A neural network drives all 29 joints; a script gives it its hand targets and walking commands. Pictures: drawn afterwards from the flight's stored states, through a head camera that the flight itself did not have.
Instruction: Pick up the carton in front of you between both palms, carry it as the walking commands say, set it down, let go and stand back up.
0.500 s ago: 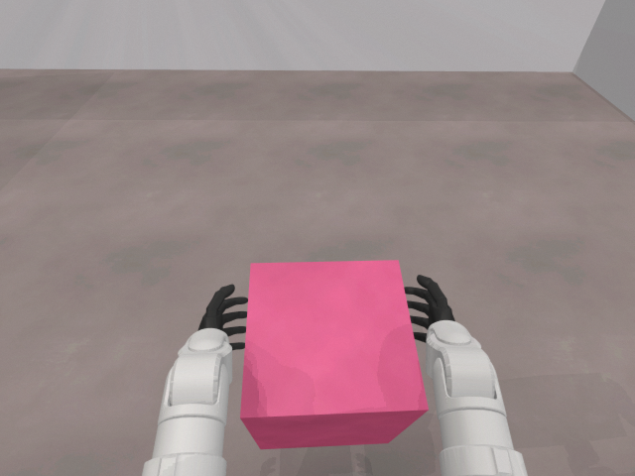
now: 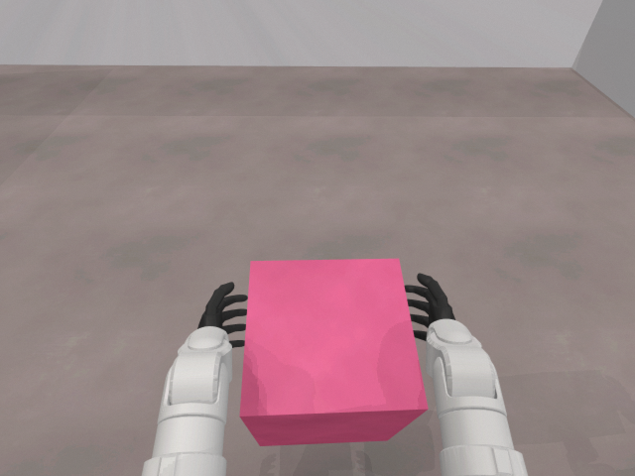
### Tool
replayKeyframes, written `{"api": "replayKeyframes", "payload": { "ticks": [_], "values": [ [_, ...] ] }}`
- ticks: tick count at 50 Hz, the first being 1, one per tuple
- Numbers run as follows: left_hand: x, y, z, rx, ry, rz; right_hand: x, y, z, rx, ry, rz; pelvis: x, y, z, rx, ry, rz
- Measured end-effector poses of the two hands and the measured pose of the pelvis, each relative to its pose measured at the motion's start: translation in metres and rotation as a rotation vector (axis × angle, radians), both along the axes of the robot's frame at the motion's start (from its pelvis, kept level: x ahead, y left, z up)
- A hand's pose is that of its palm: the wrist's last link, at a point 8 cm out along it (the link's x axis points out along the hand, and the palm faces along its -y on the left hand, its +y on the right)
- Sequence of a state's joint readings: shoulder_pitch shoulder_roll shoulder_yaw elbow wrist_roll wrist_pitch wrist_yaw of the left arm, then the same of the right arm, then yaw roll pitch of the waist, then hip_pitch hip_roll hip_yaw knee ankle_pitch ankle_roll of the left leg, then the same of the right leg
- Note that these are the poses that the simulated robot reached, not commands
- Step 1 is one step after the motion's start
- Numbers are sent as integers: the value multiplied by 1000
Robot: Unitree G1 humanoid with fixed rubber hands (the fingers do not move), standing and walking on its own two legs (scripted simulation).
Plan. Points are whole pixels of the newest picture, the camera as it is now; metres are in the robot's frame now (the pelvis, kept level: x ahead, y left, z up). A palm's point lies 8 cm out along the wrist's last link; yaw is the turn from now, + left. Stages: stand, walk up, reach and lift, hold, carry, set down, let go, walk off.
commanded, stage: carry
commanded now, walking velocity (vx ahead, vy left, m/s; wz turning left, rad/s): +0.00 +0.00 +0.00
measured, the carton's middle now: (324, 358) +0.31 +0.00 -0.06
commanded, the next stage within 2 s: hold in 0.20 s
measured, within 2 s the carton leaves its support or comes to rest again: neither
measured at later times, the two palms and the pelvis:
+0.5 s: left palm (221, 343) +0.27 +0.13 +0.05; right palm (460, 347) +0.26 -0.16 +0.05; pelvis -0.02 +0.00 +0.01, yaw -4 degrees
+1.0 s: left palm (229, 324) +0.32 +0.13 +0.02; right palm (446, 336) +0.29 -0.16 +0.04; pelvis -0.03 +0.03 -0.01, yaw -7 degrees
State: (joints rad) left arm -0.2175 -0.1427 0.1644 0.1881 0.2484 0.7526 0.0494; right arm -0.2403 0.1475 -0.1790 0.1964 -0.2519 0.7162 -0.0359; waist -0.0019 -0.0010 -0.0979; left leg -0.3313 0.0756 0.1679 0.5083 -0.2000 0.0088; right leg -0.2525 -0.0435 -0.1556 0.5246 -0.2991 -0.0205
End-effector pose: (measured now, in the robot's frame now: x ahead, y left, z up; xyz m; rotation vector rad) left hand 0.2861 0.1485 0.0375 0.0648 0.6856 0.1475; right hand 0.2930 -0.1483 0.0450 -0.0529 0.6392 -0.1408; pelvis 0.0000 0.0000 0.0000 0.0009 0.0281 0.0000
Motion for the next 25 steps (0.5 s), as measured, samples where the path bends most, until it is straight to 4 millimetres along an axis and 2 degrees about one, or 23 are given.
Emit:
{"api": "replayKeyframes", "payload": {
  "ticks": [11, 17, 25],
  "values": [
    [-3, -3, 0, -2, 0, -1, -4, -3, 0, 1, 2, -1, -4, -3, 1, 2, -16, -4],
    [-12, -8, 3, -11, 4, -34, -16, -10, 3, -6, 8, -12, -7, -2, 8, 1, -107, -37],
    [-13, -14, 8, -12, -4, -76, -32, -16, 9, 3, 1, -59, -17, 4, 8, -1, -158, -61]
  ]
}}
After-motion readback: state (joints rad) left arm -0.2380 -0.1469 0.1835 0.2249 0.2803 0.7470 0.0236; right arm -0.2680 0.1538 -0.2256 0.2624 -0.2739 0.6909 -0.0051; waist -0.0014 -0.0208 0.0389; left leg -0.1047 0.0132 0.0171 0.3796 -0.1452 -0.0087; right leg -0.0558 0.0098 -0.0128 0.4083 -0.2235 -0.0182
